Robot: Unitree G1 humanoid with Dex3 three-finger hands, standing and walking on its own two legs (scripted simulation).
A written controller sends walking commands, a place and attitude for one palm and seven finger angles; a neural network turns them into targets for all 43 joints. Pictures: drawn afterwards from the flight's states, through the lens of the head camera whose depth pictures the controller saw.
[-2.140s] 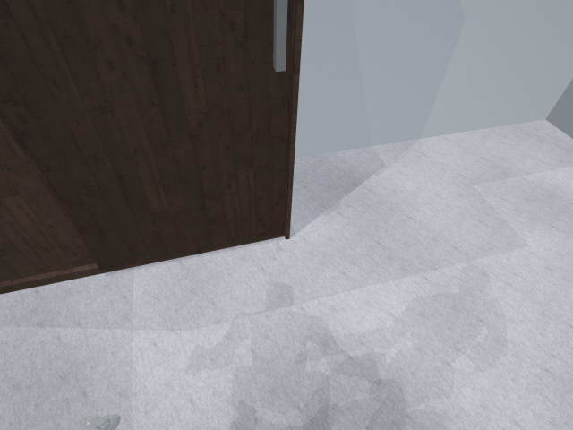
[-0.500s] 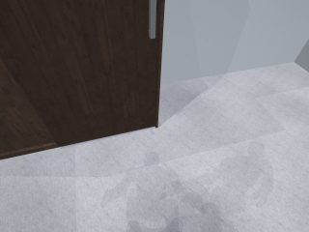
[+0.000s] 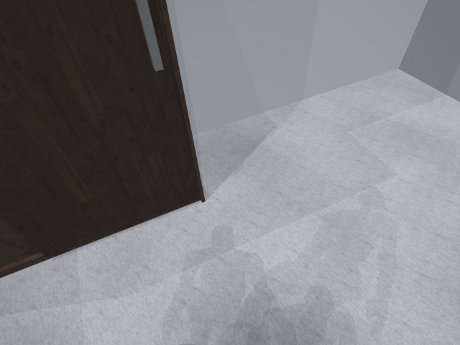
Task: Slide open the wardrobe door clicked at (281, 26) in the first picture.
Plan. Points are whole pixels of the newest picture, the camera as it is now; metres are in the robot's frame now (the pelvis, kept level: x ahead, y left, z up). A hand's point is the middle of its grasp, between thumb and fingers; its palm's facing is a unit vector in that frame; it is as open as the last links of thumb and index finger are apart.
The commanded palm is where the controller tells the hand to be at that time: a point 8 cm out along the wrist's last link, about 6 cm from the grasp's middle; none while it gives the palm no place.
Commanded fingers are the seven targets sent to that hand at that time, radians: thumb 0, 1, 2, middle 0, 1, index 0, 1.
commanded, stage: turn to face it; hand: right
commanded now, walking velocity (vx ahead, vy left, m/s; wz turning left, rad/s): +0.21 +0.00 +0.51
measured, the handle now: (146, 26) +0.88 +0.29 +0.17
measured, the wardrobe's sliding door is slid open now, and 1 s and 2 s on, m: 0.00 0.00 0.00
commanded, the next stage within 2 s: take the last steps up to it in 0.90 s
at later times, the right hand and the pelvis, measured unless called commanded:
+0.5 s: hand (314, 307) +0.25 -0.15 -0.18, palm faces -0.11 +0.97 -0.22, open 7.3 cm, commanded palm none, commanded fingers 0.00 -0.90 -0.90 0.20 0.30 0.20 0.30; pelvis +0.15 +0.02 -0.02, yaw +11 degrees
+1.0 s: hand (325, 261) +0.35 -0.19 -0.17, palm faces -0.31 +0.93 -0.20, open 7.4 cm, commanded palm none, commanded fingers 0.00 -0.90 -0.90 0.20 0.30 0.20 0.30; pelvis +0.21 -0.03 +0.00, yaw +24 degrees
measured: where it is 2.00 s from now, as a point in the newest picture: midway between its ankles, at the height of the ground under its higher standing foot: (210, 315)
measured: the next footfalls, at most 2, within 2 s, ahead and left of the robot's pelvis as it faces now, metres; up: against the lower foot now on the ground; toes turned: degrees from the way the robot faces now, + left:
left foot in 0.44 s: +0.24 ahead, +0.11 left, +0.00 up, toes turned +17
right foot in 0.88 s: +0.29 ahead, -0.11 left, +0.00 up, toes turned +18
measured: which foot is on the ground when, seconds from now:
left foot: up 0.00-0.42, down 0.44-0.90, up 0.92-1.00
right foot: down 0.00-0.42, up 0.44-0.86, down 0.88-1.00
